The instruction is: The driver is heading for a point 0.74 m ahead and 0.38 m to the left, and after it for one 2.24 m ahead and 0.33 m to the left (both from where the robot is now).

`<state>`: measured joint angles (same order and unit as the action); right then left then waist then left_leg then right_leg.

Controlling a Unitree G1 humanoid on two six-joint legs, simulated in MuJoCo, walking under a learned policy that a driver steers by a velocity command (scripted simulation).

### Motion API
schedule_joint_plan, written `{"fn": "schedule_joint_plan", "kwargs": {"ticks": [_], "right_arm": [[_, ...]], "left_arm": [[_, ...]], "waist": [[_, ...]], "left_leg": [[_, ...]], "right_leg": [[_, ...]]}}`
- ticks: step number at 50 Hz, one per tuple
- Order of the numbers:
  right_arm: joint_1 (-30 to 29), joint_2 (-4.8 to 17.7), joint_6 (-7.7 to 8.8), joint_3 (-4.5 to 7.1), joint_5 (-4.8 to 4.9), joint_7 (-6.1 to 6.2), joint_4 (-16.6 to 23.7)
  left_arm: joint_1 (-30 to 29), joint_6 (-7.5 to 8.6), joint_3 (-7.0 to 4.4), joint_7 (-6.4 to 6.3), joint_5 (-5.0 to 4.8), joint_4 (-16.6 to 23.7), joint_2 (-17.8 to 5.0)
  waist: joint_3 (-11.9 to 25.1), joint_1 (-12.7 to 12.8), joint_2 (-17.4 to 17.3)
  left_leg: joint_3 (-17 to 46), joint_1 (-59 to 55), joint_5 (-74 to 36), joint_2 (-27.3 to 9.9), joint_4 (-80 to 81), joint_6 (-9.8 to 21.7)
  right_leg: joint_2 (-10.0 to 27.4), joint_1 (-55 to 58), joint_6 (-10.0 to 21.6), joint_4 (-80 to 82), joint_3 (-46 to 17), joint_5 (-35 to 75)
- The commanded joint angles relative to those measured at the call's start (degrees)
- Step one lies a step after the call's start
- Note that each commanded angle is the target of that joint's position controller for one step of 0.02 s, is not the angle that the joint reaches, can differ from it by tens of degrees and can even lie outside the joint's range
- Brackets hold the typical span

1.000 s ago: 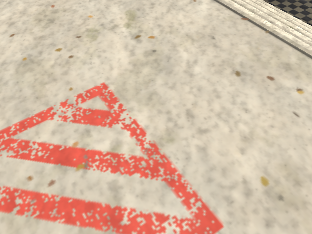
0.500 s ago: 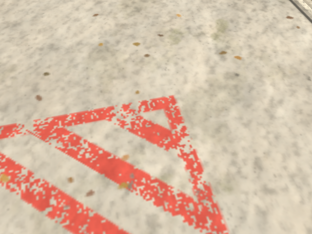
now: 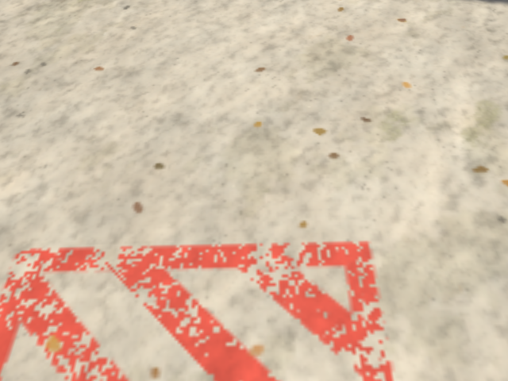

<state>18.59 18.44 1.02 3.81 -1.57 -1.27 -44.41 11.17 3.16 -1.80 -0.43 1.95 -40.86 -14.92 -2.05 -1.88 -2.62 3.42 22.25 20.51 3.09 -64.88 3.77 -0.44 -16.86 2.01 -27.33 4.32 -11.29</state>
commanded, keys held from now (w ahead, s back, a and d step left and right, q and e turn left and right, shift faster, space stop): w+q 0.98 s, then w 0.02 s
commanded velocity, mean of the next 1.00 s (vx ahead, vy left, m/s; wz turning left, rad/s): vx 0.50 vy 0.00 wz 0.60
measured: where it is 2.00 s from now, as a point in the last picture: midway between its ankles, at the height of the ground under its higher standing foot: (120, 252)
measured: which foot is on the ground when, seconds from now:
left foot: up 0.00-0.36, down 0.38-0.92, up 0.94-1.00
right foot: down 0.00-0.40, up 0.42-0.90, down 0.92-1.00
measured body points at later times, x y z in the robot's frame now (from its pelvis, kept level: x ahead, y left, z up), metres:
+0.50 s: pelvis +0.25 +0.07 -0.01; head +0.29 +0.09 +0.44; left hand +0.23 +0.34 -0.14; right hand +0.48 -0.14 -0.11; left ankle +0.29 +0.13 -0.74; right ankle +0.18 -0.10 -0.64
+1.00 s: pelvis +0.54 +0.14 -0.01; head +0.57 +0.15 +0.44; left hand +0.56 +0.46 -0.09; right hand +0.71 -0.10 -0.14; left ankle +0.34 +0.14 -0.66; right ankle +0.66 +0.10 -0.74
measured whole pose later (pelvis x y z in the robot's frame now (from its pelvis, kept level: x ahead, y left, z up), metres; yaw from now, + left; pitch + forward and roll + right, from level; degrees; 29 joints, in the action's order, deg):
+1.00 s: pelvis +0.54 +0.14 -0.01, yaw +36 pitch +1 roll +0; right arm 22.9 18.0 2.1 3.8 -0.8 -0.1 -47.0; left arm 5.7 2.8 -1.4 -0.4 2.3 -38.2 -15.6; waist -2.5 -4.1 -1.1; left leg 8.1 12.5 25.1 7.5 -59.5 5.0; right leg -0.8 -24.3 2.0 -33.8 2.1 -10.5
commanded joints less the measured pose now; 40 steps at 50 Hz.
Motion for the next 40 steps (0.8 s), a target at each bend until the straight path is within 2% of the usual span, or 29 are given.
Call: {"fn": "schedule_joint_plan", "kwargs": {"ticks": [1, 4, 8, 10, 13, 14, 16, 17, 18, 19, 20, 21, 22, 23, 24, 25, 26, 27, 30, 34, 40], "right_arm": [[1.3, 2.7, -0.82, 0.49, -0.47, -1.28, 3.4], [-4.1, 1.8, -1.14, 0.11, -0.63, -2.06, 5.5], [-11.8, 0.3, -0.85, -0.74, -0.35, -2.81, 8.0], [-15.9, -0.7, -0.59, -1.33, -0.32, -3.39, 9.2], [-19.9, -0.6, -0.62, -1.54, -0.64, -3.82, 10.8], [-20.4, -0.3, -0.65, -1.47, -0.83, -3.74, 11.1], [-18.9, 0.4, -0.73, -1.05, -1.22, -3.17, 10.9], [-15.5, 1.2, -0.60, -0.59, -1.38, -2.77, 10.0], [-8.7, 2.3, -0.15, 0.16, -1.56, -2.24, 8.1], [1.5, 4.8, 0.22, 1.48, -2.05, -1.35, 4.7], [4.1, 11.4, 0.05, 3.22, -1.89, -0.38, 4.8], [4.9, 13.9, -0.46, 3.89, 0.29, 0.07, 6.5], [4.4, 12.3, -0.75, 3.63, 0.82, 0.65, 4.9], [1.9, 9.4, -0.53, 2.92, 1.14, 1.08, 4.1], [-0.6, 7.2, -0.12, 2.23, 1.04, 1.21, 4.0], [-2.7, 5.8, 0.29, 1.71, 1.40, 1.33, 4.1], [-3.8, 4.9, 0.78, 1.33, 1.48, 1.18, 4.4], [-3.4, 4.7, 1.39, 1.25, 1.60, 0.95, 4.3], [-0.3, 6.2, 1.97, 1.80, 1.40, 0.72, 3.0], [4.9, 6.1, 2.04, 1.87, 1.45, 0.78, 1.3], [10.1, 7.0, 2.09, 2.11, 0.86, 1.63, -0.2]], "left_arm": [[5.4, 1.90, -1.76, 0.32, -0.79, 0.5, -6.0], [7.0, 2.60, -2.08, 0.61, -1.14, -0.9, -6.5], [8.7, 2.34, -2.17, 0.66, -0.96, -2.6, -6.5], [9.5, 2.28, -2.31, 0.57, -1.00, -3.4, -7.1], [11.8, 1.81, -2.69, 0.10, -0.99, -4.8, -8.5], [12.5, 1.45, -2.77, -0.08, -0.96, -5.3, -9.0], [13.1, 0.66, -3.00, -0.49, -0.83, -6.1, -10.5], [13.2, 0.16, -3.15, -0.66, -0.79, -6.4, -11.5], [12.9, -0.37, -3.19, -0.75, -0.93, -6.3, -12.1], [12.1, -0.58, -2.98, -0.71, -0.83, -5.3, -11.8], [14.4, -0.34, -1.44, 0.23, -1.21, -1.5, -5.4], [9.7, -0.12, -1.99, 0.64, -0.55, 1.6, -7.8], [3.2, 0.12, -2.20, 0.81, -0.45, 2.9, -8.8], [3.4, 0.80, -1.52, 0.87, -1.07, 2.8, -7.5], [4.6, 0.77, -1.49, 0.78, -0.81, 1.7, -7.2], [6.1, -0.10, -1.48, 0.78, 0.15, 1.3, -7.1], [7.9, -1.15, -1.45, 0.95, 0.80, 0.6, -6.9], [8.0, -1.92, -1.49, 1.19, 1.05, 0.6, -6.7], [3.7, -2.75, -1.31, 1.55, 0.80, 1.8, -5.4], [-5.9, -2.60, -1.26, 1.52, 0.62, 4.5, -5.4], [-15.5, -1.32, -0.59, 2.09, -0.13, 8.0, -5.3]], "waist": [[1.9, 1.4, 9.1], [0.8, 1.8, 8.3], [-0.9, 3.0, 7.7], [-1.8, 4.0, 7.8], [-3.0, 4.9, 7.6], [-3.0, 4.9, 7.5], [-1.1, 3.6, 8.4], [1.4, 2.0, 8.7], [5.5, -1.0, 8.1], [11.3, -5.7, 4.6], [18.1, -3.7, -7.8], [22.2, -4.8, -8.2], [13.9, -5.3, -1.3], [7.2, -2.6, 0.3], [3.8, 0.3, 2.4], [2.5, 2.7, 2.0], [3.4, 3.9, 1.1], [4.0, 4.2, 1.0], [2.4, 3.2, 1.0], [-0.4, -0.4, -0.2], [-0.9, -3.7, -1.0]], "left_leg": [[1.2, 10.9, -3.3, -4.6, -1.9, -0.8], [0.5, 16.2, -8.1, -5.7, 0.1, -1.4], [-2.3, 17.7, -15.8, -6.1, 10.8, -1.9], [-4.6, 15.2, -19.0, -6.1, 18.2, -1.4], [-7.7, 13.1, -16.5, -5.7, 25.0, 0.4], [-8.6, 12.3, -14.5, -5.1, 26.6, 1.3], [-10.9, 7.5, -8.4, -1.8, 28.9, 3.4], [-11.6, 3.1, -5.5, 0.4, 29.8, 4.8], [-11.5, -5.1, -4.9, 2.7, 32.5, 6.4], [-7.3, -19.6, -5.4, 1.6, 35.9, 8.6], [18.6, -38.5, 2.5, -15.9, 37.9, 14.5], [42.8, -42.7, -3.1, -23.7, 47.0, 19.8], [32.4, -38.9, -9.7, -21.1, 47.6, 17.8], [24.9, -30.1, -17.2, -19.3, 47.9, 16.2], [19.6, -23.2, -23.5, -15.8, 48.6, 13.5], [16.0, -18.0, -27.7, -13.0, 49.3, 12.3], [13.9, -15.4, -29.7, -11.5, 49.9, 12.0], [13.3, -14.3, -31.5, -10.6, 50.3, 12.3], [13.0, -12.2, -26.6, -8.9, 52.9, 12.1], [15.3, -16.0, -23.1, -8.7, 53.7, 11.0], [17.8, -22.7, -32.6, -9.5, 48.5, 9.9]], "right_leg": [[15.5, 9.9, 6.0, 15.6, -14.1, 10.0], [15.7, 11.7, 6.7, 17.3, -8.2, 15.3], [14.0, 12.7, 6.0, 17.9, -0.5, 18.8], [13.7, 12.8, 5.3, 17.9, 2.5, 19.0], [15.3, 16.4, 4.6, 16.8, 4.7, 22.1], [15.8, 18.2, 4.3, 15.4, 5.6, 25.4], [16.2, 21.0, 3.5, 8.5, 7.9, 42.2], [16.3, 22.0, 3.4, 1.8, 8.8, 50.2], [16.0, 20.2, 3.0, -8.4, 9.7, 51.8], [14.7, 11.7, 1.4, -23.1, 10.5, 41.9], [8.7, -10.6, -1.6, -42.7, 10.2, 0.5], [-0.2, -23.1, -3.5, -54.4, 0.1, -21.2], [3.6, -28.8, -2.8, -53.9, -5.3, -15.1], [5.8, -26.9, -2.5, -48.7, -5.0, -10.0], [7.4, -22.8, -2.5, -43.3, -5.1, -8.6], [8.0, -18.7, -3.1, -40.5, -5.4, -8.6], [8.2, -15.6, -3.7, -38.9, -5.4, -8.4], [7.8, -14.8, -4.2, -38.0, -4.8, -8.2], [7.4, -17.5, -5.3, -32.5, -4.1, -2.7], [6.6, -23.6, -5.7, -22.6, -4.8, 5.5], [2.7, -22.7, -4.3, -10.9, -4.9, 8.7]]}}
Keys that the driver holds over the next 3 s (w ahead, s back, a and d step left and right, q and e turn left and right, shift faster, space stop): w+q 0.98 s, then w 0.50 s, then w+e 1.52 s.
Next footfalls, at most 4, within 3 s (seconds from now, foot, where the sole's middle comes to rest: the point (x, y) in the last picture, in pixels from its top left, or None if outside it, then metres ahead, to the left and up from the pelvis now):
0.38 left None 0.33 0.14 -0.77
0.92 right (227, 306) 0.69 0.12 -0.77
1.40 left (115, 295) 0.74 0.44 -0.77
1.96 right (120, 203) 1.08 0.48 -0.77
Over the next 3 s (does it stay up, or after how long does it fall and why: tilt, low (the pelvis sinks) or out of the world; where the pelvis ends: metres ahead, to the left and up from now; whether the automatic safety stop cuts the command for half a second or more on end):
stays up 1.44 0.60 -0.02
